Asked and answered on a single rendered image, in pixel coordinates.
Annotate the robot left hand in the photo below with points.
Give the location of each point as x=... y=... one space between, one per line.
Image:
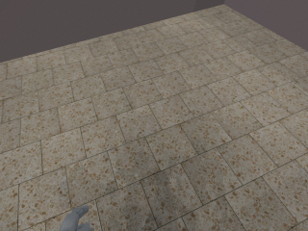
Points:
x=71 y=220

